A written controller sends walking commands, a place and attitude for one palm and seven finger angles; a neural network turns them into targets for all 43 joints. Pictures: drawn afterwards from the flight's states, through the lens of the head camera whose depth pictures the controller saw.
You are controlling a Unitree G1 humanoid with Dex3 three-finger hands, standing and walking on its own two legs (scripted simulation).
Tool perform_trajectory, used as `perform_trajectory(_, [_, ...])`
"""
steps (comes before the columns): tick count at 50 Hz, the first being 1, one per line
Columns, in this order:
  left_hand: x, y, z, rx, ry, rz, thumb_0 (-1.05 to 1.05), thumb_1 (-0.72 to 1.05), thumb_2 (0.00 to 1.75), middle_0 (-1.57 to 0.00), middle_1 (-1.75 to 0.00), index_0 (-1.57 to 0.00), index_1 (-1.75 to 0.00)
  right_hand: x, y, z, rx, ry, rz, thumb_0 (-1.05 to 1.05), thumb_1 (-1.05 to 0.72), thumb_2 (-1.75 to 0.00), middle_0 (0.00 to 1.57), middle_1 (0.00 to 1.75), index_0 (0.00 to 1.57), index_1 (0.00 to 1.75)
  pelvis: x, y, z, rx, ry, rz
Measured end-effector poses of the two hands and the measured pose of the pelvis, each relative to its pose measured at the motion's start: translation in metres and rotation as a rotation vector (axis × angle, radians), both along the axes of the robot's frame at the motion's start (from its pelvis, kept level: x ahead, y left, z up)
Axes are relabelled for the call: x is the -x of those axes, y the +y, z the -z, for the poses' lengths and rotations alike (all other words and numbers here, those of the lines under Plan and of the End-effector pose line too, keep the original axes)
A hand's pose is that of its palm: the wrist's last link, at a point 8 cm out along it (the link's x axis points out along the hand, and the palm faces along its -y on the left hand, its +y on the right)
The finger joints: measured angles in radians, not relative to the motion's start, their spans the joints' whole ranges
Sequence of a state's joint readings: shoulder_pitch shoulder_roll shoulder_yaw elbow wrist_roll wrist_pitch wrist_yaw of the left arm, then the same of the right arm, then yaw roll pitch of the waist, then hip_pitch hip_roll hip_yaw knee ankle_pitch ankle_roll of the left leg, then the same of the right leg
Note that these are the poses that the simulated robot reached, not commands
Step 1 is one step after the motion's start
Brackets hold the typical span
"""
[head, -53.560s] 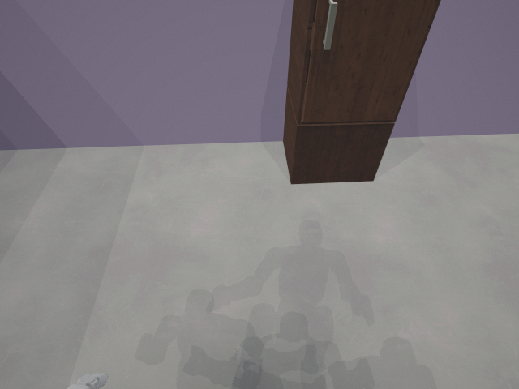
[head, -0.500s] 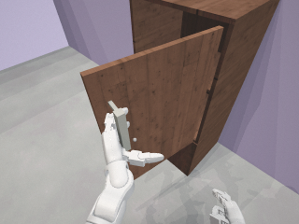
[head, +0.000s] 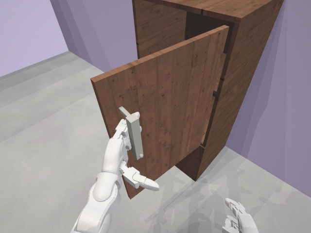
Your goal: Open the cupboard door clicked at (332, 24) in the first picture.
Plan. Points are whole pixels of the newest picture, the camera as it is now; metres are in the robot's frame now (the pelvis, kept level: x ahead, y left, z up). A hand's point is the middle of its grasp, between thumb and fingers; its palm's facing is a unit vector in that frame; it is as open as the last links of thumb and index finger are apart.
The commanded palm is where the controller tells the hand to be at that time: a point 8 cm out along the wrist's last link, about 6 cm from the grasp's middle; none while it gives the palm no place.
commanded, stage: slide the hand sideways off the handle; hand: left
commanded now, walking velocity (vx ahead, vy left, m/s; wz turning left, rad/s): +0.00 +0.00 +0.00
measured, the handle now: (130, 133) +0.34 +0.09 +0.10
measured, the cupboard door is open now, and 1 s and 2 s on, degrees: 82 82 82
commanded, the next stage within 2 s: draw the hand back to the body in 0.88 s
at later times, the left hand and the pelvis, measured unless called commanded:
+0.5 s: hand (121, 170) +0.24 +0.10 +0.10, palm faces +0.01 -1.00 -0.03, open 16.0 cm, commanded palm +0.20 +0.16 +0.10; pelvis +0.03 -0.02 +0.00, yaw -1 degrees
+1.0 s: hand (95, 183) +0.21 +0.15 +0.09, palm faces +0.01 -1.00 -0.03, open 16.3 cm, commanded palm +0.18 +0.20 +0.10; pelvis +0.02 -0.01 -0.01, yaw +1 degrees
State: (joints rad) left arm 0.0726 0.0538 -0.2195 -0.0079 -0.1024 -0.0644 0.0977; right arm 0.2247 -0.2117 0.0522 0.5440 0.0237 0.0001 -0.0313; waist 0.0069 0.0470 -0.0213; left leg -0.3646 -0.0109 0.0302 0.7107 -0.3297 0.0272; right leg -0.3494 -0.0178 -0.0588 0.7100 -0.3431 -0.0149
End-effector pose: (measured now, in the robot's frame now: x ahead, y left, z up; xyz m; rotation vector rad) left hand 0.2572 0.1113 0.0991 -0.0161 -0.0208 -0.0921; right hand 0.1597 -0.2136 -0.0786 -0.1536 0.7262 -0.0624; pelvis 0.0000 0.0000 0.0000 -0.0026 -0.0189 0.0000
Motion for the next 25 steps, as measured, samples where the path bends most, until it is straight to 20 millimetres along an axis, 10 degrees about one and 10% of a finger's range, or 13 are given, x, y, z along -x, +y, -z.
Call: perform_trajectory(25, [0.042,0.039,0.002,-0.05,0.024,-0.099,-0.02,-0.5,0.3,-0.23,-0.34,-0.22,-0.33,-0.046,-0.021,-0.012,0.006,-0.085,-0.021,0.01,-0.91,-0.9,0.2,0.3,0.2,0.29,-0.031,-0.02,0.002,-0.005,0.051,0.01])
